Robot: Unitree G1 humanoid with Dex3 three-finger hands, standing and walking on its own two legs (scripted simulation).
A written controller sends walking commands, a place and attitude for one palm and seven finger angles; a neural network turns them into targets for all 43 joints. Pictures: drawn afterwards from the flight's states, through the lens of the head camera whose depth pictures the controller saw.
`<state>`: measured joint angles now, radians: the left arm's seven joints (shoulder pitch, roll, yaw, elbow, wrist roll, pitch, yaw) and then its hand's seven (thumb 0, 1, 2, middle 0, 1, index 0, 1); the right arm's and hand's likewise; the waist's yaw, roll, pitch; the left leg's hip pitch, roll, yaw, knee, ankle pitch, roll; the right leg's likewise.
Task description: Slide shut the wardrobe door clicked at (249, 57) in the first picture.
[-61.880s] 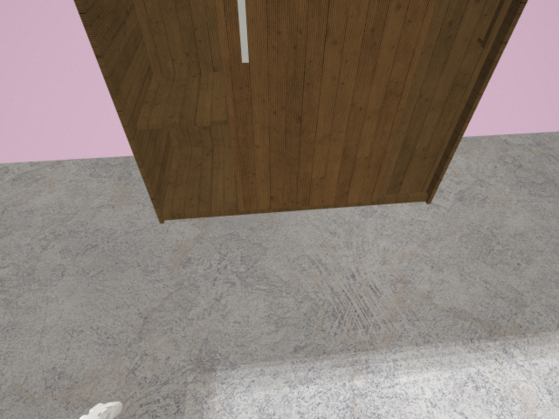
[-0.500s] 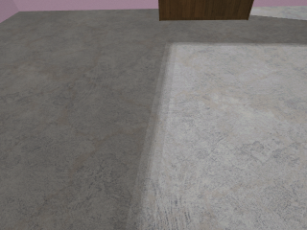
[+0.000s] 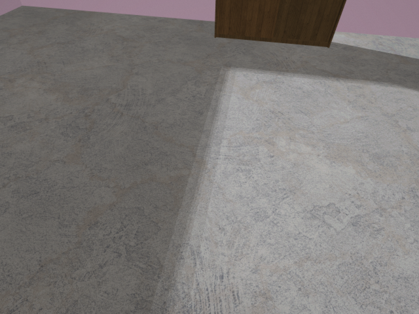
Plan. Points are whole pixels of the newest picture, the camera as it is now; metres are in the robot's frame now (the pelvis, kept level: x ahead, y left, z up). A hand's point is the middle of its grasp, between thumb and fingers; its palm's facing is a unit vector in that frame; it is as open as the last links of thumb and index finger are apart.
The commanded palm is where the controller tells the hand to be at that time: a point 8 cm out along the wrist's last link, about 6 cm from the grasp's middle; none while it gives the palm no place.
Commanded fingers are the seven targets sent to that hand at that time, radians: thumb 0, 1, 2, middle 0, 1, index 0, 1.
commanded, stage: let the arm hang, fingers relaxed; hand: right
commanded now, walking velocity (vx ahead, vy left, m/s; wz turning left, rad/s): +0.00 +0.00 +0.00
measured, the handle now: out of the picture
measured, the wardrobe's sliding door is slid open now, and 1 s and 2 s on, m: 0.00 0.00 0.00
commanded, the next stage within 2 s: look to check the result in 0.20 s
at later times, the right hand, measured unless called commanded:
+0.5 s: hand out of the picture +0.01 -0.16 -0.18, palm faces +0.03 +0.99 -0.16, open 7.3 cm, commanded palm none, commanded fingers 0.00 -0.90 -0.90 0.20 0.30 0.20 0.30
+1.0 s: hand out of the picture +0.05 -0.18 -0.17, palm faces +0.01 +0.98 -0.18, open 7.3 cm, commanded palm none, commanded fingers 0.00 -0.90 -0.90 0.20 0.30 0.20 0.30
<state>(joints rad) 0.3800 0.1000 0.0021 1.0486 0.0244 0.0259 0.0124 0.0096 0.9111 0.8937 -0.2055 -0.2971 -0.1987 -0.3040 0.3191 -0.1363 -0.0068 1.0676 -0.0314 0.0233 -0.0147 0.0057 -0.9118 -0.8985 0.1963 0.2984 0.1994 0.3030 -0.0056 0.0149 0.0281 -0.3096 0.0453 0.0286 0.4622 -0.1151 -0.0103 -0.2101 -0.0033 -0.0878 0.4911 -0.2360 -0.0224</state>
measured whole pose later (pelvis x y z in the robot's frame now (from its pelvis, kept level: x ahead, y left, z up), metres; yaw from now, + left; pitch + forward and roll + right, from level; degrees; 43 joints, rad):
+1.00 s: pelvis +0.05 +0.00 +0.01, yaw +0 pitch -2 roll +0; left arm 0.30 0.12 0.01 1.10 0.01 -0.01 0.03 0.01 0.91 0.89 -0.20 -0.30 -0.20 -0.30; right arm 0.25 -0.16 0.00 1.13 -0.02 0.00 -0.02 0.01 -0.93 -0.90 0.20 0.30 0.20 0.30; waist 0.00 0.01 0.05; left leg -0.24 0.03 0.01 0.42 -0.16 -0.02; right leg -0.13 0.00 -0.08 0.42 -0.27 -0.02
